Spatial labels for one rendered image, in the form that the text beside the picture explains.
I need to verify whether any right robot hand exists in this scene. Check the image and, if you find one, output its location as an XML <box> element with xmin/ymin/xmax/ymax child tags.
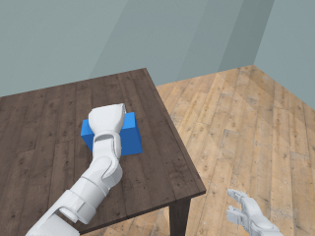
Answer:
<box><xmin>226</xmin><ymin>189</ymin><xmax>264</xmax><ymax>233</ymax></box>

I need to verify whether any left robot hand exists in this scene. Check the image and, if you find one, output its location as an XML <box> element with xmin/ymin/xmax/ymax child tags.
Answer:
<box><xmin>88</xmin><ymin>103</ymin><xmax>127</xmax><ymax>149</ymax></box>

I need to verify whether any table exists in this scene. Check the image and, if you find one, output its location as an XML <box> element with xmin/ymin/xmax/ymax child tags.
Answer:
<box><xmin>0</xmin><ymin>68</ymin><xmax>207</xmax><ymax>236</ymax></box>

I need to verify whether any left robot upper arm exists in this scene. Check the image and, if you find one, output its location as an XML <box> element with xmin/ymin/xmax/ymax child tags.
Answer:
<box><xmin>32</xmin><ymin>213</ymin><xmax>80</xmax><ymax>236</ymax></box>

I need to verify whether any sponge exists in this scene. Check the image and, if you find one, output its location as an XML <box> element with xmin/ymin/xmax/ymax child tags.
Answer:
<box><xmin>81</xmin><ymin>112</ymin><xmax>143</xmax><ymax>156</ymax></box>

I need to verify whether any robot right forearm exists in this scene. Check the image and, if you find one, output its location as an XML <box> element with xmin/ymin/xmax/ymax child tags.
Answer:
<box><xmin>248</xmin><ymin>214</ymin><xmax>283</xmax><ymax>236</ymax></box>

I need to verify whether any robot left forearm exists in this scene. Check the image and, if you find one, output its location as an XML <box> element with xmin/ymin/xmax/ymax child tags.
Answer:
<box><xmin>26</xmin><ymin>131</ymin><xmax>123</xmax><ymax>236</ymax></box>

